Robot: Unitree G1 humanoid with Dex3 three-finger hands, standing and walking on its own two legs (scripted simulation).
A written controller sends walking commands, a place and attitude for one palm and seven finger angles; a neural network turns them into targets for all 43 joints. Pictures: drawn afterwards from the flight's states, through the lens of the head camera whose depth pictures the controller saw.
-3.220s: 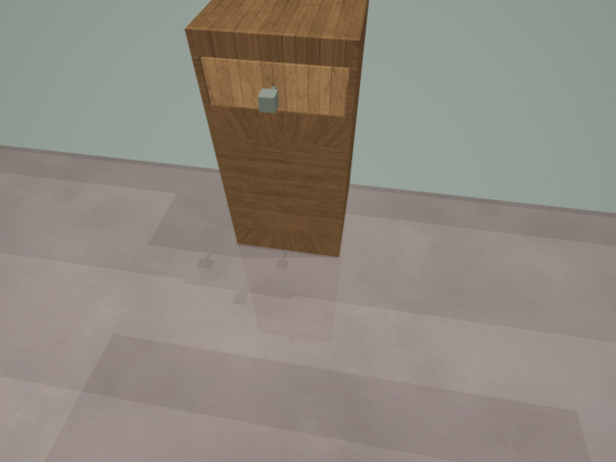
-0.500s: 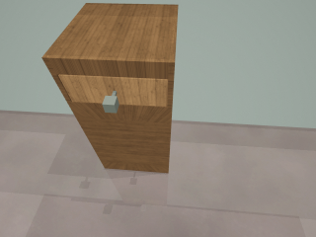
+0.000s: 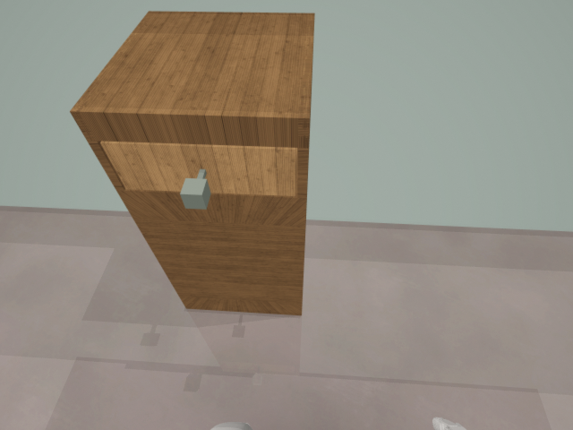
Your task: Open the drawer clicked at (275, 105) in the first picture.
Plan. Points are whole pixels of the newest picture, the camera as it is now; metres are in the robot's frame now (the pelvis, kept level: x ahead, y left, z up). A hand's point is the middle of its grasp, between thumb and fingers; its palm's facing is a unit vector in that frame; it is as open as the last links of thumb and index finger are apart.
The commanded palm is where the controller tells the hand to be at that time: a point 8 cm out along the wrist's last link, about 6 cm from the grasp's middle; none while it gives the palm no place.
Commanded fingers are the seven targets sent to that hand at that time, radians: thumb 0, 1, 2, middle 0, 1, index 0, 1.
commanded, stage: come to a stop and stand still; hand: left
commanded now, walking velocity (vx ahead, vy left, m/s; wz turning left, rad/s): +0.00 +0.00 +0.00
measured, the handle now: (198, 185) +0.55 +0.22 -0.04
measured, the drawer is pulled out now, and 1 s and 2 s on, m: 0.00 0.00 0.00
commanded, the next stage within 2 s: look again from close up in 1.14 s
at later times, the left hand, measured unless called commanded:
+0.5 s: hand out of the picture -0.05 +0.20 -0.18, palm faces +0.04 -0.98 -0.17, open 7.4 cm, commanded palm none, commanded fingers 0.00 0.90 0.90 -0.20 -0.30 -0.20 -0.30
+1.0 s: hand out of the picture -0.08 +0.21 -0.19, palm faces +0.08 -0.98 -0.16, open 7.4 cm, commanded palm none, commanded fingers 0.00 0.90 0.90 -0.20 -0.30 -0.20 -0.30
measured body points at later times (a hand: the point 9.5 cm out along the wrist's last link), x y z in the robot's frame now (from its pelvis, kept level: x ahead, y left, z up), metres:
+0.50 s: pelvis -0.04 +0.03 +0.00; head -0.06 +0.04 +0.45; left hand -0.05 +0.25 -0.16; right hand -0.05 -0.21 -0.15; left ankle +0.05 +0.11 -0.73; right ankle +0.00 -0.10 -0.73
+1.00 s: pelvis -0.09 +0.05 -0.01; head -0.11 +0.06 +0.44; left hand -0.09 +0.26 -0.17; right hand -0.09 -0.17 -0.16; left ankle -0.02 +0.12 -0.74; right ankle -0.08 -0.09 -0.74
